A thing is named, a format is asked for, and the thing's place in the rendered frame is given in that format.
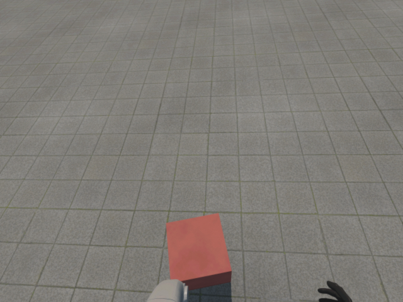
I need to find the carton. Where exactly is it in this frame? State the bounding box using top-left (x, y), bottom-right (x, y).
top-left (166, 213), bottom-right (232, 291)

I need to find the right robot hand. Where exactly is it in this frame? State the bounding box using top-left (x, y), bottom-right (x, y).
top-left (318, 281), bottom-right (352, 302)

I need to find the left robot thigh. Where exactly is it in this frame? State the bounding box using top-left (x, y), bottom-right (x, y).
top-left (146, 279), bottom-right (189, 302)

